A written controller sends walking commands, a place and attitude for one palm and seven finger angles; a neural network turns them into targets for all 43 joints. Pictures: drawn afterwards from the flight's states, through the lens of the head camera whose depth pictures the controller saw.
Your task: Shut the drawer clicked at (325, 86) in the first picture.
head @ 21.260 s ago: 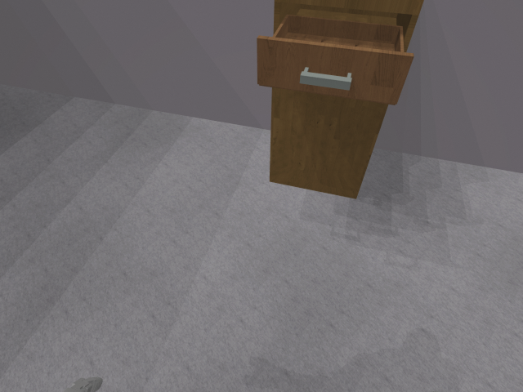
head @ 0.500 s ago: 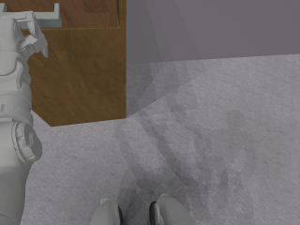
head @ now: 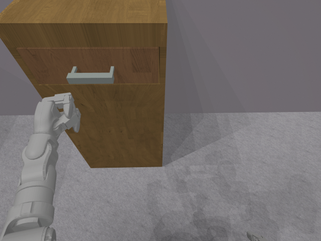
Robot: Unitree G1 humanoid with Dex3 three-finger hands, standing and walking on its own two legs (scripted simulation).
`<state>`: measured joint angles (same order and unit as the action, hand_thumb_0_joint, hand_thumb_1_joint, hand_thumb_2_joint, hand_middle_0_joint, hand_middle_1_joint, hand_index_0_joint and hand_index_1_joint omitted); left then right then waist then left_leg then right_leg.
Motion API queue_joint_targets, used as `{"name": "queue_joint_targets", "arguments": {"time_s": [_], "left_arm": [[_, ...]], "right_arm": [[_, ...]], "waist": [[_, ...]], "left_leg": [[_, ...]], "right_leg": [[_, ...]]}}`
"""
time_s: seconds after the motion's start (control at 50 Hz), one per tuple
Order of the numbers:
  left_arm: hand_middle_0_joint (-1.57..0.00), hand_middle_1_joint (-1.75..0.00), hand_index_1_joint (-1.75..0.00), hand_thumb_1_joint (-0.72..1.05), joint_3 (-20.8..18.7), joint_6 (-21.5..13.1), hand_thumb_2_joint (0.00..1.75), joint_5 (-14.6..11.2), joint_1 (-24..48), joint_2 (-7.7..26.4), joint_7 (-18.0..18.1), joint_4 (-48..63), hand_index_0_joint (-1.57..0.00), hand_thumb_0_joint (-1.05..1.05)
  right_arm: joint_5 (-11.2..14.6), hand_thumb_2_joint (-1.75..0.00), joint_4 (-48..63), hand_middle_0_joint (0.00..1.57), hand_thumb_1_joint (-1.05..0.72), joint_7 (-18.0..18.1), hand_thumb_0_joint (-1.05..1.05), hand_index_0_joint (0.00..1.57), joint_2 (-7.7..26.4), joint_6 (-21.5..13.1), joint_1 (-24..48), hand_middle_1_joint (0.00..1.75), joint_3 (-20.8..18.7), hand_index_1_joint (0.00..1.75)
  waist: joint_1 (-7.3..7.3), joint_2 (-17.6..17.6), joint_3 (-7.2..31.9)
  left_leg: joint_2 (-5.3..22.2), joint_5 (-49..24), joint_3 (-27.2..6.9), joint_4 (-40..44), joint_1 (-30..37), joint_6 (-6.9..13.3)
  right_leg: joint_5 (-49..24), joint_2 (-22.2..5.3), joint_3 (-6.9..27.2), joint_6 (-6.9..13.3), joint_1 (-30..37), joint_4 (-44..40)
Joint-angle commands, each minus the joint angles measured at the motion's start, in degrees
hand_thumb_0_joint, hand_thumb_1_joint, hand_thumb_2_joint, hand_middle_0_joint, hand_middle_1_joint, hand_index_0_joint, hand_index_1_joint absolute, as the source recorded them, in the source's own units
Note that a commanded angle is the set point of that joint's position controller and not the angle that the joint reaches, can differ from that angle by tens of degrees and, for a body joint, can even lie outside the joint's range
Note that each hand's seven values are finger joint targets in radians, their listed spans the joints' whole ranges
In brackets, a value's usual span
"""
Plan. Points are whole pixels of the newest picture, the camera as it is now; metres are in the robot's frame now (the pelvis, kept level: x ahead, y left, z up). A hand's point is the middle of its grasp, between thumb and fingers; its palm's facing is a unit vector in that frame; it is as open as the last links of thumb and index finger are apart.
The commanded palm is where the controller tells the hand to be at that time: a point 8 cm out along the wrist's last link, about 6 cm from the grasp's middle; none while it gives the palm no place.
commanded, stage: draw the hand back to the body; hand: left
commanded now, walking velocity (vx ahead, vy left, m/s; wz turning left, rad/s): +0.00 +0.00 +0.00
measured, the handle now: (92, 73) +0.59 +0.22 +0.06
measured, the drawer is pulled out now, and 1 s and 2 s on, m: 0.00 0.00 0.00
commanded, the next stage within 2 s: step back with the hand held close in 0.96 s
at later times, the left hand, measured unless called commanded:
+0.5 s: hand (37, 165) +0.24 +0.22 +0.15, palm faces +0.34 -0.90 -0.29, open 3.3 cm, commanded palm +0.19 +0.26 +0.17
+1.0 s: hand out of the picture +0.15 +0.23 +0.18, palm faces +0.42 -0.82 -0.40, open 3.2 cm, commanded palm +0.10 +0.26 +0.20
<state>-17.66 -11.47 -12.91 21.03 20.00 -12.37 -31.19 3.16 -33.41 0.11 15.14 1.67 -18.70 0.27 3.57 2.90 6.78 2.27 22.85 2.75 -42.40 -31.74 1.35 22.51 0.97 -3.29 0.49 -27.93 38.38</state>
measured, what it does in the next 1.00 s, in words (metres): stands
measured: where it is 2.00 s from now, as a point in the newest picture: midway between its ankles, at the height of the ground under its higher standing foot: outside the picture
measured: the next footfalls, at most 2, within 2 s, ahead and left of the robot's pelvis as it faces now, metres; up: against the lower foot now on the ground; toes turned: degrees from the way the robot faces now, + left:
none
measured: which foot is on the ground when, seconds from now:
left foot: down 0.00-1.00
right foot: down 0.00-1.00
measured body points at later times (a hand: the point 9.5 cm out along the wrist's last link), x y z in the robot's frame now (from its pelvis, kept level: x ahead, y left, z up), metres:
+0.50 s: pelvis -0.02 -0.01 +0.03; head -0.02 -0.04 +0.48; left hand +0.22 +0.27 +0.17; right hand +0.17 -0.23 -0.06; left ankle -0.03 +0.10 -0.72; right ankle -0.05 -0.12 -0.72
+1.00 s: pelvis -0.02 -0.02 +0.03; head -0.04 -0.05 +0.48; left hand +0.12 +0.27 +0.20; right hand +0.18 -0.23 -0.06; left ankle -0.03 +0.10 -0.72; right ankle -0.05 -0.12 -0.72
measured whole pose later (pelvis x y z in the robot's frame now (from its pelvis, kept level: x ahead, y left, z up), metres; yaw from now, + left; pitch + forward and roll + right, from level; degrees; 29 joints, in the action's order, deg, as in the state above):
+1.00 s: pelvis -0.02 -0.02 +0.03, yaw +1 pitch -4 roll +0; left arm -15.5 -6.6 -4.2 -30.4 17.8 5.7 24.1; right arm 0.6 -35.3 4.3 13.8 -5.5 -11.0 0.3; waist -4.3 5.4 -1.3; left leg 1.5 13.5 2.4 -23.7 -6.1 0.2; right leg 14.3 1.1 -3.7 1.6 -2.7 21.1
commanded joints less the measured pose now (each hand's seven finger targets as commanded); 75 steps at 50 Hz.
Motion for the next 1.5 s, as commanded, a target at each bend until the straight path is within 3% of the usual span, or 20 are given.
{"name": "queue_joint_targets", "arguments": {"time_s": [0.0,0.06,0.08,0.1,0.14,0.22,0.24,0.3,0.38,0.42,0.58,0.74,0.84,0.98,1.06,1.08,1.1,1.16,1.34,1.48], "left_arm": [[-1.4,-1.6,-1.6,0.9,-0.75,-1.39,0.9,-2.08,16.02,10.36,-0.62,18.5,-1.4,0.0],[-1.4,-1.6,-1.6,0.9,-2.03,0.32,0.9,-2.9,12.0,11.14,-1.14,21.99,-1.4,0.0],[-1.4,-1.6,-1.6,0.9,0.9,0.61,0.9,4.35,10.67,14.14,5.57,27.78,-1.4,0.0],[-1.4,-1.6,-1.6,0.9,2.65,1.61,0.9,4.96,6.73,9.76,9.03,28.3,-1.4,0.0],[-1.4,-1.6,-1.6,0.9,4.72,3.42,0.9,5.92,2.53,7.4,12.92,29.63,-1.4,0.0],[-1.4,-1.6,-1.6,0.9,1.91,4.58,0.9,7.26,-1.03,10.24,16.68,35.01,-1.4,0.0],[-1.4,-1.6,-1.6,0.9,2.38,4.76,0.9,7.25,-2.26,9.13,17.08,36.98,-1.4,0.0],[-1.4,-1.6,-1.6,0.9,2.73,4.67,0.9,7.94,-5.01,8.3,18.11,41.39,-1.4,0.0],[-1.4,-1.6,-1.6,0.9,2.25,4.65,0.9,7.87,-13.95,7.52,18.54,47.06,-1.4,0.0],[-1.4,-1.6,-1.6,0.9,0.69,4.5,0.9,7.91,-18.7,8.5,18.52,48.43,-1.4,0.0],[-1.4,-1.6,-1.6,0.9,-2.14,3.31,0.9,7.83,-34.83,8.03,18.47,60.42,-1.4,0.0],[-1.4,-1.6,-1.6,0.9,-5.16,1.39,0.9,7.96,-49.16,8.75,18.65,70.02,-1.4,0.0],[-1.4,-1.6,-1.6,0.9,-3.52,1.51,0.9,8.37,-47.0,6.83,18.7,66.92,-1.4,0.0],[-1.4,-1.6,-1.6,0.9,-4.49,0.98,0.9,8.64,-45.95,7.86,19.24,68.63,-1.4,0.0],[-1.4,-1.6,-1.6,0.9,-4.77,1.43,0.9,8.56,-46.61,7.9,19.19,68.84,-1.4,0.0],[-1.4,-1.6,-1.6,0.9,-12.9,-0.86,0.9,8.86,-40.23,15.7,19.38,73.92,-1.4,0.0],[-1.4,-1.6,-1.6,0.9,-9.61,-0.81,0.9,8.92,-46.91,10.94,18.85,67.76,-1.4,0.0],[-1.4,-1.6,-1.6,0.9,-6.7,-1.1,0.9,9.24,-52.66,7.67,18.2,66.48,-1.4,0.0],[-1.4,-1.6,-1.6,0.9,-10.74,-1.69,0.9,8.94,-58.27,12.06,19.54,72.6,-1.4,0.0],[-1.4,-1.6,-1.6,0.9,-10.2,-2.49,0.9,9.38,-58.92,11.42,20.18,74.22,-1.4,0.0]], "right_arm": [[0.38,-0.9,6.15,0.2,-0.9,1.58,0.0,0.2,7.91,-3.42,0.39,0.3,-2.45,0.3],[0.51,-0.9,7.35,0.2,-0.9,2.18,0.0,0.2,7.73,-4.27,3.23,0.3,-1.95,0.3],[0.2,-0.9,8.16,0.2,-0.9,2.52,0.0,0.2,6.77,-3.82,7.35,0.3,-2.26,0.3],[0.06,-0.9,8.58,0.2,-0.9,2.93,0.0,0.2,6.23,-3.75,8.14,0.3,-2.04,0.3],[0.15,-0.9,8.07,0.2,-0.9,3.31,0.0,0.2,6.09,-3.52,9.94,0.3,-1.48,0.3],[-0.35,-0.9,7.95,0.2,-0.9,4.05,0.0,0.2,6.02,-3.22,12.35,0.3,-0.73,0.3],[-0.46,-0.9,8.0,0.2,-0.9,4.05,0.0,0.2,5.39,-3.36,12.97,0.3,-0.62,0.3],[-0.86,-0.9,7.98,0.2,-0.9,4.11,0.0,0.2,4.99,-4.13,14.16,0.3,-0.11,0.3],[-1.6,-0.9,7.96,0.2,-0.9,3.95,0.0,0.2,4.6,-5.1,15.14,0.3,-0.08,0.3],[-1.88,-0.9,7.61,0.2,-0.9,3.8,0.0,0.2,4.88,-5.49,15.47,0.3,-0.18,0.3],[-2.3,-0.9,8.01,0.2,-0.9,3.42,0.0,0.2,3.81,-6.7,16.02,0.3,-0.91,0.3],[-2.5,-0.9,8.67,0.2,-0.9,3.73,0.0,0.2,3.51,-9.5,15.37,0.3,-1.6,0.3],[-2.49,-0.9,7.5,0.2,-0.9,4.47,0.0,0.2,3.84,-9.91,14.72,0.3,-1.84,0.3],[-2.94,-0.9,7.4,0.2,-0.9,4.95,0.0,0.2,3.56,-10.81,15.07,0.3,-1.54,0.3],[-3.1,-0.9,7.36,0.2,-0.9,4.81,0.0,0.2,3.35,-10.75,15.28,0.3,-1.28,0.3],[-2.91,-0.9,9.25,0.2,-0.9,4.16,0.0,0.2,4.91,-9.01,14.81,0.3,-1.53,0.3],[-3.11,-0.9,7.91,0.2,-0.9,3.98,0.0,0.2,4.03,-7.69,14.38,0.3,-1.79,0.3],[-3.09,-0.9,9.14,0.2,-0.9,3.38,0.0,0.2,4.41,-5.32,13.89,0.3,-2.52,0.3],[-2.29,-0.9,12.54,0.2,-0.9,4.03,0.0,0.2,4.11,-1.99,14.29,0.3,-3.67,0.3],[-2.23,-0.9,12.85,0.2,-0.9,4.29,0.0,0.2,4.89,-2.87,13.19,0.3,-4.01,0.3]], "waist": [[0.56,1.34,15.94],[-0.86,0.23,15.55],[-3.37,0.03,12.92],[-2.35,0.0,10.08],[-2.64,-0.76,6.21],[-3.63,-2.82,5.05],[-3.56,-0.1,4.37],[-3.96,1.06,3.59],[-4.81,0.83,2.06],[-5.47,-2.09,0.57],[-6.26,0.37,-1.36],[-6.94,-0.41,-3.61],[-5.81,-2.86,-8.55],[-7.02,-0.74,-4.56],[-7.25,-0.75,-5.06],[-5.04,-1.6,-9.34],[-4.64,-3.57,-8.9],[-4.3,-2.01,-4.98],[-4.44,-1.09,3.36],[-3.97,1.36,1.03]], "left_leg": [[-0.72,-32.65,-3.19,3.66,18.66,0.74],[-1.18,-30.26,-3.11,5.14,19.31,0.73],[-1.55,-27.62,-2.26,7.8,21.1,0.7],[-1.32,-23.98,-2.15,9.75,21.27,0.38],[-1.07,-20.83,-2.33,12.5,21.55,0.28],[-1.41,-19.12,-1.7,16.26,23.73,0.72],[-1.44,-19.31,-1.45,17.01,24.7,0.53],[-1.5,-19.93,-1.72,19.19,27.59,0.36],[-1.53,-21.35,-1.3,20.63,29.17,0.5],[-1.49,-21.25,-1.31,21.08,28.88,0.65],[-1.46,-22.19,-0.66,21.08,29.61,0.67],[-1.55,-21.47,-0.61,20.34,29.11,0.65],[-1.64,-17.51,-0.44,20.39,28.71,0.95],[-1.88,-18.83,-0.85,20.67,30.13,1.02],[-1.79,-20.32,-1.08,20.76,29.71,0.7],[-0.96,-16.9,-1.75,18.92,25.44,1.67],[-0.86,-16.68,-2.23,18.02,25.08,1.51],[-0.16,-21.26,-1.64,18.84,25.35,1.26],[1.53,-34.35,-2.81,19.36,23.86,1.22],[3.14,-24.32,-4.72,22.12,15.89,1.82]], "right_leg": [[-31.12,0.72,0.35,0.06,7.26,-2.45],[-30.77,0.41,0.33,0.25,9.85,-3.23],[-27.02,-0.95,2.37,0.85,10.72,-6.75],[-24.36,-0.91,1.95,0.89,10.45,-8.23],[-21.79,-0.68,1.85,1.05,12.32,-10.01],[-21.32,-0.82,2.34,0.8,16.86,-13.65],[-21.35,-1.03,2.47,0.93,17.97,-14.13],[-20.86,-0.85,2.08,0.99,19.19,-16.05],[-22.2,-0.86,2.19,0.86,21.75,-17.78],[-22.01,-0.65,2.28,0.71,22.09,-18.92],[-22.31,-1.11,2.5,0.41,22.9,-19.73],[-21.18,-0.85,2.6,0.19,21.71,-20.76],[-16.19,-0.75,2.82,-0.22,17.75,-22.84],[-17.5,-1.07,3.03,0.14,20.57,-22.02],[-19.54,-0.91,2.92,0.25,21.47,-21.82],[-22.65,-3.73,9.08,0.09,15.44,-24.97],[-23.23,-5.08,8.54,0.28,15.58,-24.7],[-26.54,-4.81,6.42,-0.41,17.33,-22.26],[-33.21,-3.1,3.1,-1.47,21.37,-14.99],[-24.61,-1.78,3.31,-1.79,21.13,-11.91]]}}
